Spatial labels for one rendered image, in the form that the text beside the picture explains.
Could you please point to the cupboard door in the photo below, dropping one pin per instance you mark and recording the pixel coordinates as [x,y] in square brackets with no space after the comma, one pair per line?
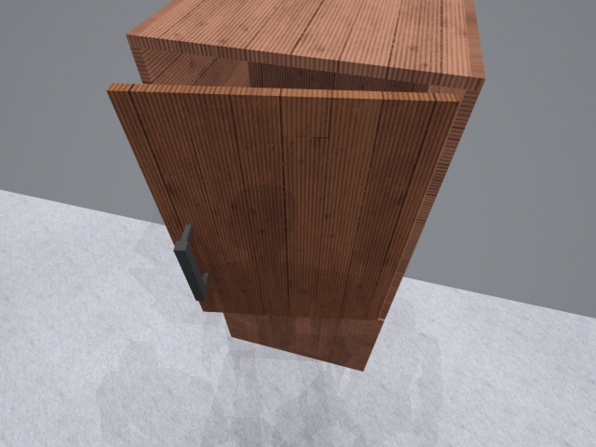
[301,200]

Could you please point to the handle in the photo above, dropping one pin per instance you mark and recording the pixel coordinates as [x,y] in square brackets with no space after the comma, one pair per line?
[189,267]

